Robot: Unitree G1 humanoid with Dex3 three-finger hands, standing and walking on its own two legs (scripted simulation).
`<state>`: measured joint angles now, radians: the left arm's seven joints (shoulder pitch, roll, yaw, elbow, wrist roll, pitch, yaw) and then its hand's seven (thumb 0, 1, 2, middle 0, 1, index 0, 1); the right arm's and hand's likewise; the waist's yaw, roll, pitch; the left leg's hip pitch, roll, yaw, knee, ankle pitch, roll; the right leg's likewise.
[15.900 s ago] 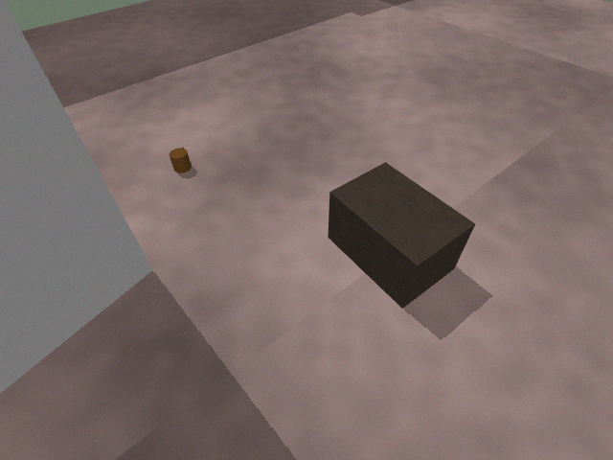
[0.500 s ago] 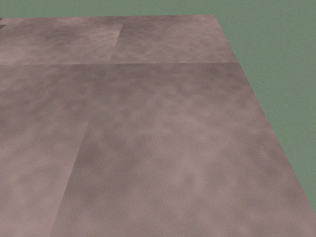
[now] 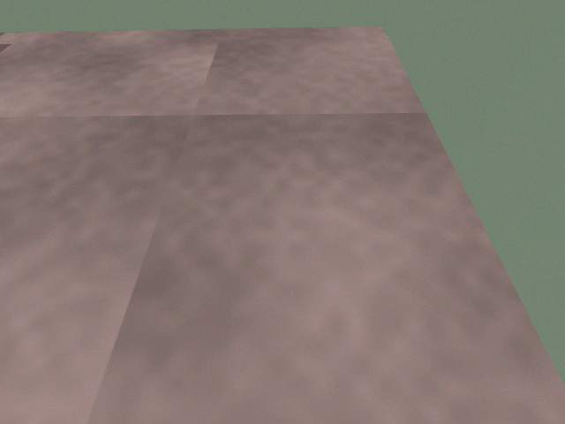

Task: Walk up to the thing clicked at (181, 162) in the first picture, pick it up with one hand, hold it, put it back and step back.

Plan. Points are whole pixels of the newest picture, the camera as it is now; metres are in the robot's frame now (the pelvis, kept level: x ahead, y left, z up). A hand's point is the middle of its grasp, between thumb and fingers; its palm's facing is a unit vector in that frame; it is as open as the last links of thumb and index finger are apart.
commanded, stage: stand
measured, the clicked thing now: out of the picture -0.62 +1.80 -0.74
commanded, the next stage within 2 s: walk up in 0.48 s
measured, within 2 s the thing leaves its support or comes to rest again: neither
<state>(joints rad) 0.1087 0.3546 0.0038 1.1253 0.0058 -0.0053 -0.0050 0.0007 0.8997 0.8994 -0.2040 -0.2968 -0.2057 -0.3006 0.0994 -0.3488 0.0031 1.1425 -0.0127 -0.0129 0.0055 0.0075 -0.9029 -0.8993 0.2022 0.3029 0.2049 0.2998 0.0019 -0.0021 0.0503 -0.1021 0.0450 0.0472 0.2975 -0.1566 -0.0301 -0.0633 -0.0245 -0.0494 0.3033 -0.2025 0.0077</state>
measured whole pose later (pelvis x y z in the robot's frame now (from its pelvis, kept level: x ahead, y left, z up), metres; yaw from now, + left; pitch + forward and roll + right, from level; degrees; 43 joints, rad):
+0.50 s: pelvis +0.00 +0.00 +0.00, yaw +0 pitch -2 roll +0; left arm 0.12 0.35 0.01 1.11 0.01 -0.01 -0.01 0.00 0.90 0.90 -0.20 -0.30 -0.21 -0.30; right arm 0.11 -0.35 -0.01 1.13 -0.02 -0.01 0.01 0.01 -0.90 -0.90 0.20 0.30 0.20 0.30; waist 0.00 0.00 0.05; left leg -0.11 0.05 0.05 0.32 -0.18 -0.02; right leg -0.06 -0.02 -0.05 0.31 -0.21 0.01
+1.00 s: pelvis +0.11 +0.08 -0.02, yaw +19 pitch -3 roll -1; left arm 0.18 0.44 0.09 0.83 0.02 -0.01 -0.07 0.00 0.90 0.90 -0.20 -0.30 -0.20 -0.30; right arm 0.35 -0.36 -0.05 0.85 -0.02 -0.01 0.06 0.01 -0.90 -0.90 0.20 0.30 0.21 0.30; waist -0.03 -0.07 0.10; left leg -0.30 -0.02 -0.08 0.55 -0.21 0.02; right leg -0.41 -0.05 -0.01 0.92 -0.42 -0.01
